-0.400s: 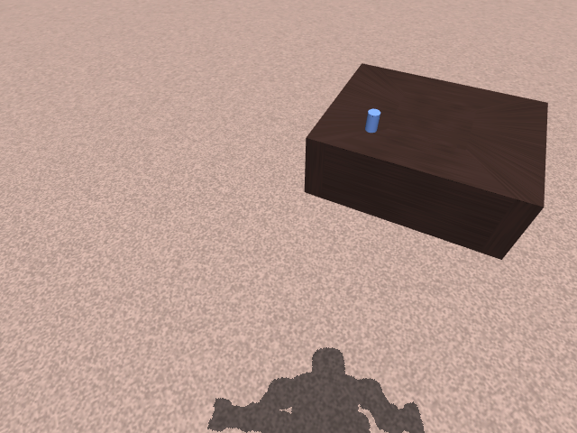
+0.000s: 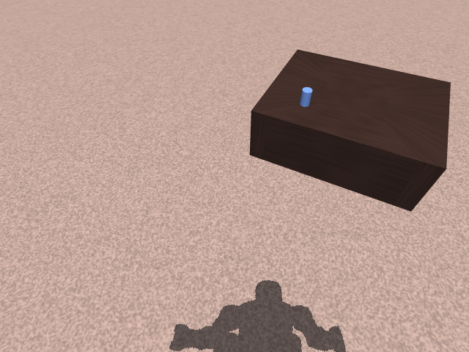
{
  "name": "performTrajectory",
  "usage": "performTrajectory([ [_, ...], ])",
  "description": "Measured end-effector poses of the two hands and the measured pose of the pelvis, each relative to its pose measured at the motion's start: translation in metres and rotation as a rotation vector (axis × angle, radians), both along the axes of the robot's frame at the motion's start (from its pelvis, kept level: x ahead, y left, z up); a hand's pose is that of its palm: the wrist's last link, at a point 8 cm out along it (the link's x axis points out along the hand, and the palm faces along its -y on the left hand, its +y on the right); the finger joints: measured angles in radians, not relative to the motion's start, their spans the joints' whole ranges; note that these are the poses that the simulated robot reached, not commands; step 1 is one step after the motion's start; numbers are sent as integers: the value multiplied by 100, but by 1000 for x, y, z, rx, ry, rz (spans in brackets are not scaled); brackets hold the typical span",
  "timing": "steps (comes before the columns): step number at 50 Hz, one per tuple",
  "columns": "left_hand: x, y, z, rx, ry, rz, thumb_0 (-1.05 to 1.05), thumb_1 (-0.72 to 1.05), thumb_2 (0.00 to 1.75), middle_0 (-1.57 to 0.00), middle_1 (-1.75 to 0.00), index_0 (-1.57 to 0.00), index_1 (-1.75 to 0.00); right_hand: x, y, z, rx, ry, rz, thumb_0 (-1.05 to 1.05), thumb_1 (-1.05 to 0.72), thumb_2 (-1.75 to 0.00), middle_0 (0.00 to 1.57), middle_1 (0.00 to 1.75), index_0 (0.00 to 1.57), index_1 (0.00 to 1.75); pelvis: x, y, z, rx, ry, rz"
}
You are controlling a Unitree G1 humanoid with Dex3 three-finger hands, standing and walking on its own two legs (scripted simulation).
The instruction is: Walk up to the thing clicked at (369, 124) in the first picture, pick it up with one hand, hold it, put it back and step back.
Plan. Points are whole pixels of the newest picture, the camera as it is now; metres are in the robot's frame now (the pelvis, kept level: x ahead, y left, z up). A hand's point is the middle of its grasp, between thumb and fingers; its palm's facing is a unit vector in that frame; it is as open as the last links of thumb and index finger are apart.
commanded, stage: stand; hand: left
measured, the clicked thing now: (305, 97) +1.34 -0.32 -0.41
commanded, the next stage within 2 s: walk up in 0.72 s
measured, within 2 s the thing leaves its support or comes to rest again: neither
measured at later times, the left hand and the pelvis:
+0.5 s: hand out of the picture +0.08 +0.25 -0.16, palm faces -0.03 -0.94 -0.34, open 7.3 cm; pelvis +0.00 +0.00 +0.00, yaw +0 degrees
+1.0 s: hand out of the picture +0.15 +0.23 -0.14, palm faces -0.19 -0.90 -0.39, open 7.3 cm; pelvis +0.05 -0.05 -0.02, yaw -10 degrees
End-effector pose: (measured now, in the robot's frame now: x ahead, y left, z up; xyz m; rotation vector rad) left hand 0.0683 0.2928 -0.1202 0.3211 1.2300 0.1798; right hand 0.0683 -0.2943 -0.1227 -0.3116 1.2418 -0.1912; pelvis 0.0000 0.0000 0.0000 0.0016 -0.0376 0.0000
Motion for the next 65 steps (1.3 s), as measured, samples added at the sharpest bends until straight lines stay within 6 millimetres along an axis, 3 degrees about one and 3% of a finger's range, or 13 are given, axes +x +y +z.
performTrajectory([
  [14, 8, -1, 1, 0, -21, -2, 0, 91, 90, -20, -30, -21, -30, 7, -2, 2, -4, -11, 5, 1, -91, -90, 20, 30, 20, 30, 3, -1, 0, -1, 0, 4],
  [36, 5, 1, 2, 6, -9, 6, 0, 91, 90, -20, -30, -21, -30, 6, -2, 1, -4, -5, 8, 1, -91, -90, 20, 30, 20, 30, 4, -2, 1, 0, -2, 5],
  [40, 9, 4, 3, 0, 9, -33, 0, 91, 90, -20, -30, -21, -30, 6, -13, 4, -2, -94, -28, 1, -91, -90, 20, 30, 20, 30, 7, -5, -4, 11, 7, -53],
  [47, 54, -5, 17, 29, 5, -128, 0, 91, 90, -20, -30, -21, -30, -19, -71, 9, -65, -100, -117, 1, -90, -90, 21, 30, 21, 31, 30, -33, -8, 22, -5, -138],
  [52, 101, -30, 15, 90, -44, -185, 0, 91, 90, -20, -30, -21, -30, -18, -125, -12, -93, -76, -172, 1, -90, -90, 20, 30, 20, 31, 60, -70, -30, 18, -21, -186],
  [56, 121, -57, 10, 88, -93, -173, 0, 91, 90, -20, -30, -20, -30, 6, -144, -19, -84, -54, -181, 1, -91, -90, 20, 30, 20, 30, 80, -89, -35, -11, -28, -204],
  [61, 138, -87, 12, 35, -52, -192, 0, 91, 90, -20, -30, -21, -30, 49, -143, -4, -43, -108, -163, 1, -91, -90, 20, 30, 20, 30, 113, -99, -19, -24, -23, -235],
  [65, 166, -99, 6, 2, -32, -221, 0, 90, 90, -20, -30, -21, -30, 76, -139, 7, -33, -118, -158, 1, -91, -90, 20, 30, 20, 30, 145, -105, -15, -26, -11, -260],
])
